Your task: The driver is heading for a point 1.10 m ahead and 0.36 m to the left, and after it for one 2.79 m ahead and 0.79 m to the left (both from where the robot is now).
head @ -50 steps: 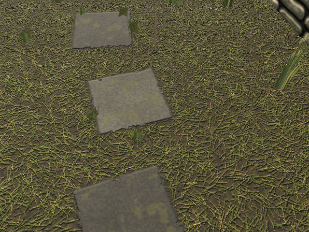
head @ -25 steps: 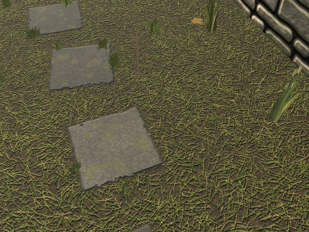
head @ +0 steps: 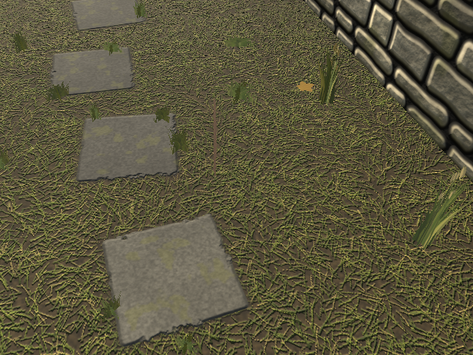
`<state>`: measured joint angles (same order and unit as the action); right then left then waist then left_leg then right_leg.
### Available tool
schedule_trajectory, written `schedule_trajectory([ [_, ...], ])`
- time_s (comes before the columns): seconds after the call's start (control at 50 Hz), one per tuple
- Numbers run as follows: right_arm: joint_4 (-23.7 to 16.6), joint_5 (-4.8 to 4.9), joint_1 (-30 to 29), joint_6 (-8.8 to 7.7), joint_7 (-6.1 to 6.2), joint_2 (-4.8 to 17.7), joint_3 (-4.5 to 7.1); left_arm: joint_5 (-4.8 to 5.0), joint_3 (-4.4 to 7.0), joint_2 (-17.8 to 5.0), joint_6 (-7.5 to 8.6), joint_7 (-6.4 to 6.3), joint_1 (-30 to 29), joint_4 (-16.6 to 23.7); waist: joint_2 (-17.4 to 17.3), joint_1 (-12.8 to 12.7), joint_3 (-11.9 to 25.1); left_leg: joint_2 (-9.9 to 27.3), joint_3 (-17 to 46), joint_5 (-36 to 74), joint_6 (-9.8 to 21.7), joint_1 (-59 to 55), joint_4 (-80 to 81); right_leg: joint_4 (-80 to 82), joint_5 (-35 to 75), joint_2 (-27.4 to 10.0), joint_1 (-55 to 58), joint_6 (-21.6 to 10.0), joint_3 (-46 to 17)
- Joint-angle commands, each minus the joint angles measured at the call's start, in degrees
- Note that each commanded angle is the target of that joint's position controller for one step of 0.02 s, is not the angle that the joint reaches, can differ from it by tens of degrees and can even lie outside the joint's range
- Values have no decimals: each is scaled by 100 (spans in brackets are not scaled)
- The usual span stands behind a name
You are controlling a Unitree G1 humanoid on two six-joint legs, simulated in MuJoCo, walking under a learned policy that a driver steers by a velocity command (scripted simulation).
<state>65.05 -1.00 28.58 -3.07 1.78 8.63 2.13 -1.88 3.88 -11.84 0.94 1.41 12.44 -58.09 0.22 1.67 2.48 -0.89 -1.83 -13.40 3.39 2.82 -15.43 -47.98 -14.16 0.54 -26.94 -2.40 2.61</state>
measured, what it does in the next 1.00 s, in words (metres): walks ahead, turning left: right foot, then left foot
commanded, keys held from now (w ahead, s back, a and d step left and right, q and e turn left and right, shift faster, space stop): w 0.14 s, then w+q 0.86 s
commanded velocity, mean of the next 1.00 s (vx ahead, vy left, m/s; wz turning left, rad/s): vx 0.48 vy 0.00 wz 0.38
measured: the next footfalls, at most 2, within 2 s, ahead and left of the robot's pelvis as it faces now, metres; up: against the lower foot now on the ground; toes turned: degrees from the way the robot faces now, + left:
right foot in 0.30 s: +0.27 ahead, -0.14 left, +0.00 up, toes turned -2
left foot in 0.82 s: +0.52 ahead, +0.09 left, +0.00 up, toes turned +24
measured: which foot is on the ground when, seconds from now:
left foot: down 0.00-0.30, up 0.32-0.80, down 0.82-1.00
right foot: up 0.00-0.28, down 0.30-0.80, up 0.82-1.00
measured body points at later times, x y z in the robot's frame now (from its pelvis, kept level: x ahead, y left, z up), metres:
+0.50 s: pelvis +0.23 -0.06 -0.01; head +0.25 -0.07 +0.44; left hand +0.25 +0.20 -0.14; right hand +0.29 -0.31 -0.16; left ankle +0.19 +0.07 -0.66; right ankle +0.23 -0.14 -0.75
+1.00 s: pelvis +0.48 +0.04 -0.01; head +0.51 +0.06 +0.43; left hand +0.48 +0.31 -0.14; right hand +0.65 -0.19 -0.15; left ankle +0.49 +0.07 -0.75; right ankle +0.53 -0.12 -0.66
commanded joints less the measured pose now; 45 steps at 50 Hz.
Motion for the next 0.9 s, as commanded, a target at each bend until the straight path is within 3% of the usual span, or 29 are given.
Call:
schedule_trajectory([
  [0.02, -197, 13, 175, -205, -2, 566, 86, -26, 38, -196, 96, 63, -446, 357, -489, -100, -964, 1373, 1411, -820, 694, -235, 1226, -326, 405, -250, -1477, 128, -30],
  [0.16, -145, -51, 703, -276, -29, 652, 81, 40, -75, -123, 147, 59, -1705, 941, -727, 336, -1093, 1351, 949, 1220, 836, -467, 802, 926, 553, -279, -1227, 155, 253],
  [0.2, -159, -60, 665, -267, -36, 764, 108, 62, -75, -197, 188, 51, -1759, 1052, -798, 302, -1067, 1402, 1000, 1860, 826, -496, 503, 1214, 332, -203, -897, 52, 289],
  [0.24, -231, -59, 397, -251, -53, 908, 150, 96, -44, -291, 244, 13, -1367, 1033, -820, 44, -919, 1418, 994, 2631, 719, -264, 66, 1562, 181, -30, -23, -84, 348],
  [0.26, -277, -28, 204, -251, -72, 980, 168, 113, 8, -366, 285, -30, -793, 875, -748, -248, -684, 1314, 895, 3345, 615, -41, -481, 1870, 326, 145, 870, -153, 403],
  [0.28, -320, 20, 62, -254, -102, 958, 163, 80, 110, -563, 353, -98, 147, 573, -433, -645, -150, 982, 596, 3521, 466, 360, -1555, 2148, 579, 147, 2205, -251, 345],
  [0.3, -497, 90, -58, -266, -132, 807, 117, -70, 250, -1047, 429, -183, 1175, 439, 73, -1061, 615, 635, 378, 2017, 317, 1454, -3105, 2378, -284, -1028, 3717, -478, -876],
  [0.32, -654, 239, 480, -238, -127, 53, -14, -159, 364, -1690, 406, -177, 1633, 390, 1451, -835, 1396, -186, -47, -1634, 116, 3079, -4978, 3130, -1069, -2733, 4887, -958, -3396],
  [0.34, -594, 104, 264, -181, -117, 650, 155, -29, 325, -1370, 311, -164, 1264, 437, 758, -746, 1114, 73, 525, -1436, 244, 3282, -5678, 3529, -1717, -2647, 4072, -1057, -3897],
  [0.36, -726, 60, -230, -158, -154, 668, 193, -5, 187, -910, 325, -149, 526, 581, 372, -475, 198, 365, 548, -842, 300, 3416, -5726, 3602, -1755, -2391, 3196, -880, -3004],
  [0.38, -790, 46, -483, -162, -188, 515, 179, 15, 103, -592, 378, -124, 126, 648, 239, -354, -263, 539, 516, -439, 300, 3288, -5501, 3779, -1000, -2118, 2483, -737, -2210],
  [0.44, -850, -75, -524, 24, -290, 351, 235, 46, -23, -196, 498, -195, 265, 471, 453, -65, -481, 666, 417, -134, 234, 2944, -5171, 3885, 454, -1652, 1894, -468, -874],
  [0.52, -1198, -104, -1213, 177, -395, 282, 239, 84, -21, -311, 612, -242, 760, 308, 405, -19, -597, 706, 252, 431, 164, 3654, -4938, 3927, 1565, -1643, 2132, -534, -134],
  [0.6, -1629, -82, -2222, 169, -518, 277, 150, 67, -61, -313, 627, -259, 918, 267, 373, -110, -859, 615, -67, 1251, 102, 3621, -3541, 3957, 2128, -1426, 2036, -498, 594],
  [0.68, -1964, -90, -2936, 167, -593, 375, 97, 75, -6, -615, 600, -307, 1252, 180, 341, -258, -948, 437, -536, 1276, 268, 3191, -2413, 3882, 2910, -1577, 2532, -449, 978],
  [0.74, -1994, -121, -2779, 177, -545, 552, 156, 63, 41, -804, 503, -358, 1344, 144, 471, -128, -683, 31, -826, 626, 553, 2708, -2139, 3017, 5099, -1640, 3210, -374, 1273],
  [0.78, -1816, -135, -2014, 168, -490, 752, 255, 43, 101, -993, 380, -369, 1318, 174, 603, 180, -215, -358, -915, 33, 804, 1857, -1974, 1630, 6006, -1674, 3346, -380, 1345],
  [0.8, -1608, -162, -1319, 124, -445, 915, 346, 61, 116, -1047, 322, -340, 1271, 232, 482, 478, 179, -509, -807, 110, 957, 883, -1554, 474, 5427, -1642, 2964, -303, 1381],
  [0.82, -1427, -234, -582, 100, -358, 1365, 513, 63, 98, -970, 307, -301, 1216, 388, 13, 809, 658, 142, 231, -400, 1234, -419, -1202, -1226, 3682, -1461, 1826, -125, 1402],
  [0.84, -1555, -209, -798, 126, -303, 1994, 640, 124, -26, -259, 332, -159, 1418, 824, -1344, 250, 1032, 1891, 3338, -314, 2139, -2116, -858, -3376, -1803, -260, -852, 229, 1029],
  [0.86, -1593, -55, -516, 210, -277, 1950, 627, 108, 69, -765, 413, -131, 516, 1072, -338, 590, 1123, 1996, 4226, -429, 2124, -1988, -105, -3701, -1508, -110, -1476, 207, -227],
  [0.88, -1543, -20, -886, 220, -224, 1783, 569, 175, 41, -698, 495, -105, 146, 1241, -198, 383, 299, 1914, 3348, -69, 1912, -1334, 53, -3355, -800, -449, -1795, 136, -359],
  [0.9, -1562, 17, -1156, 188, -213, 1498, 499, 165, 24, -678, 545, -123, 276, 1168, 114, 114, -93, 1685, 2835, 700, 1679, -603, 139, -2779, -434, -642, -1464, 117, -356],
])
Velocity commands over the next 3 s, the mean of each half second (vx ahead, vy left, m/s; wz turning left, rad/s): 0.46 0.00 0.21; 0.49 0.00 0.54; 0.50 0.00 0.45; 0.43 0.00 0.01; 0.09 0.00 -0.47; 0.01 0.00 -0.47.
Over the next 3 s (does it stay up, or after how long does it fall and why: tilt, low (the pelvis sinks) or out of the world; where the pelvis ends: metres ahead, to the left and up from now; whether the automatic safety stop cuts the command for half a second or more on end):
stays up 0.98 0.34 -0.01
